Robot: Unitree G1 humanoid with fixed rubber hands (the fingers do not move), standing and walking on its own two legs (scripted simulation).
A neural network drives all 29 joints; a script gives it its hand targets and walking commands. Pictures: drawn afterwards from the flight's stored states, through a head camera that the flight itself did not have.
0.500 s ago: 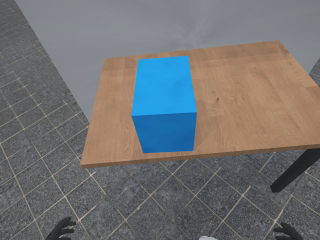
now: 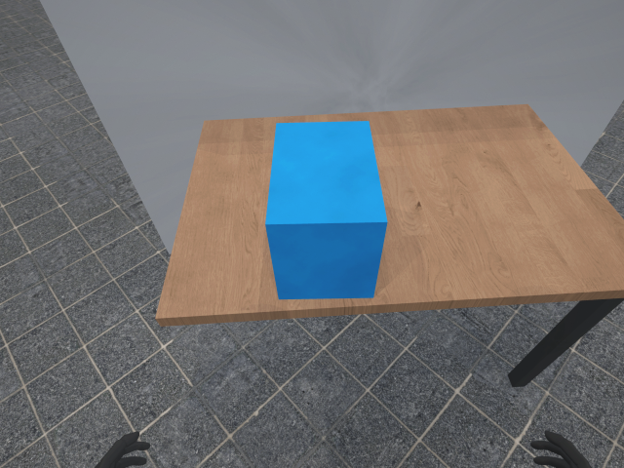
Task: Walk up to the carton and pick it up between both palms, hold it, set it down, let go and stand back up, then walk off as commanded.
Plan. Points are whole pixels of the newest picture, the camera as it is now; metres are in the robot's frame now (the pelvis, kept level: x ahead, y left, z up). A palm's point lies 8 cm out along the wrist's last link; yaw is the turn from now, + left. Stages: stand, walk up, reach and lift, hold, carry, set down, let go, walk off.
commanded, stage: walk up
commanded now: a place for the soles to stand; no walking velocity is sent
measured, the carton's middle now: (324, 209) +0.57 +0.02 -0.04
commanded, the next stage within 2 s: none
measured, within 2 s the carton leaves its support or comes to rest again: neither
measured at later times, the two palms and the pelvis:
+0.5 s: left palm out of the picture +0.13 +0.27 -0.08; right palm out of the picture +0.13 -0.34 -0.11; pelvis +0.06 -0.04 +0.00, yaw -1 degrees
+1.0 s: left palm (126, 399) +0.23 +0.31 -0.09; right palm (550, 407) +0.23 -0.30 -0.09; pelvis +0.12 +0.01 +0.00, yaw -2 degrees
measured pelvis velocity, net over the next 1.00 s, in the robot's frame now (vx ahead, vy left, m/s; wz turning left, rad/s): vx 0.12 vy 0.01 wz -0.03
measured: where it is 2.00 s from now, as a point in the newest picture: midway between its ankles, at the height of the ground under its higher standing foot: outside the picture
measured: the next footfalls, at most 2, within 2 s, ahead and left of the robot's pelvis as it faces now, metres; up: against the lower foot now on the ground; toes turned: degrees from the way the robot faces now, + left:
left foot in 0.84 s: +0.22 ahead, +0.11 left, +0.00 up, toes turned +1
right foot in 1.10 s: +0.14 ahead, -0.13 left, +0.00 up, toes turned +1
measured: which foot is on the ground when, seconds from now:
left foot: down 0.00-0.44, up 0.46-0.82, down 0.84-1.00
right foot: down 0.00-0.86, up 0.88-1.00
